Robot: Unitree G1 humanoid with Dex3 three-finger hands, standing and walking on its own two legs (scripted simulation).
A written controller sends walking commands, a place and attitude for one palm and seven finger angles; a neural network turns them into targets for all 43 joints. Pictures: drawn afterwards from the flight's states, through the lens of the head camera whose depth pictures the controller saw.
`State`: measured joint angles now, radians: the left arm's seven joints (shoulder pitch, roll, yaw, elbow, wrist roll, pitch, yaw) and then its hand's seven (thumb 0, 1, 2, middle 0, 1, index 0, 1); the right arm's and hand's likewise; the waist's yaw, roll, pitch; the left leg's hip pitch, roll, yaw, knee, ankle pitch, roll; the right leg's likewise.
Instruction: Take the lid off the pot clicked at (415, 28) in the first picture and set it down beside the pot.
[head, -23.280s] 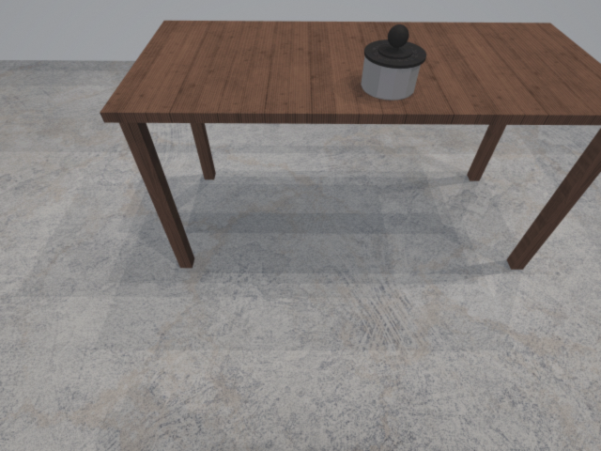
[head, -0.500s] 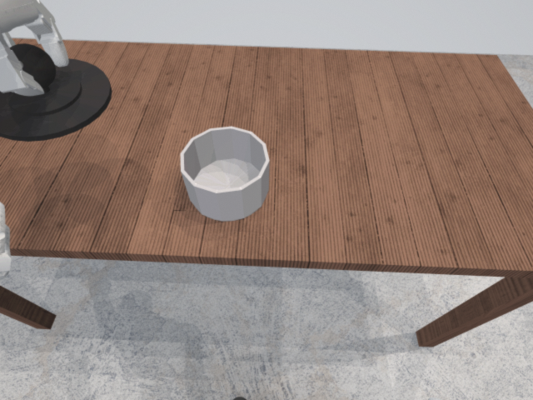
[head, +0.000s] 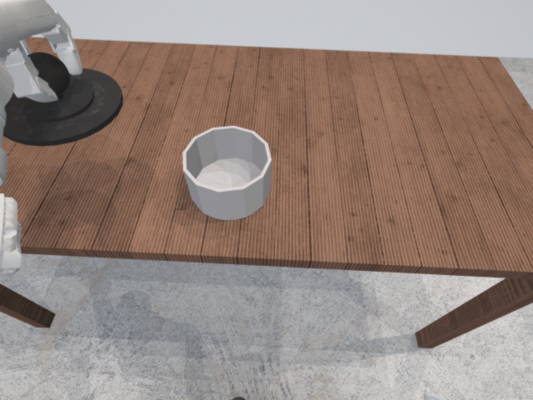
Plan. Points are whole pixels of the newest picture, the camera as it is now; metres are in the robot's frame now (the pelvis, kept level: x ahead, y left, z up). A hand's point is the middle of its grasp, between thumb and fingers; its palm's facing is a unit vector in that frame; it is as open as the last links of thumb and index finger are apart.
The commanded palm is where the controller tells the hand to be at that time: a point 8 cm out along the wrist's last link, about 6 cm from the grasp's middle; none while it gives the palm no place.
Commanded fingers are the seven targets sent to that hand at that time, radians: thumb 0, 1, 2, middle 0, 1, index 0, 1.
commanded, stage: lower the lid onto the table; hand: left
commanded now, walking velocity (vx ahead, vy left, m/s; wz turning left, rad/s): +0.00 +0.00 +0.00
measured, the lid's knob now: (45, 74) +0.49 +0.29 +0.21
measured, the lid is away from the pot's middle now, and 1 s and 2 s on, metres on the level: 0.23 0.24 0.23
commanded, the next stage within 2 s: none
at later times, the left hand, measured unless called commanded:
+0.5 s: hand (53, 91) +0.48 +0.29 +0.19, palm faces -0.38 -0.13 -0.92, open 8.2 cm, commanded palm +0.49 +0.30 +0.27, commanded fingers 0.00 0.53 1.08 -0.80 -1.03 -0.84 -1.02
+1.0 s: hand (51, 119) +0.46 +0.30 +0.16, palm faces -0.44 -0.12 -0.89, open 8.2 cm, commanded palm +0.50 +0.30 +0.24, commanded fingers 0.00 0.53 1.08 -0.80 -1.03 -0.84 -1.02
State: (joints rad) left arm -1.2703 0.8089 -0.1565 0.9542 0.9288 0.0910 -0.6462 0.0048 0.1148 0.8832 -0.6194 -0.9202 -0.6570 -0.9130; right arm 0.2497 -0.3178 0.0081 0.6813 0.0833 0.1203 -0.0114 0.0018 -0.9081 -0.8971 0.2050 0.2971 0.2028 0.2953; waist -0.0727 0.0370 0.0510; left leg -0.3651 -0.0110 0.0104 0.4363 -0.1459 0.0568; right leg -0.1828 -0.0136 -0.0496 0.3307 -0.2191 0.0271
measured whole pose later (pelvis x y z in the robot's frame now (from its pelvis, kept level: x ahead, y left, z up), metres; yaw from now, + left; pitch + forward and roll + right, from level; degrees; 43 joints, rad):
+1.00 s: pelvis +0.00 +0.00 +0.00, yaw -1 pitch +6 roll -3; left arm -1.14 0.83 -0.13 1.00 0.91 -0.03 -0.60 0.01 0.12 0.88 -0.61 -0.92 -0.65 -0.91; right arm 0.26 -0.32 0.00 0.69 0.08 0.15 -0.02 0.00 -0.91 -0.90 0.21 0.30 0.20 0.30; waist -0.09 0.02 0.04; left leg -0.43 0.00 0.02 0.49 -0.17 0.06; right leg -0.24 -0.01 -0.04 0.37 -0.23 0.03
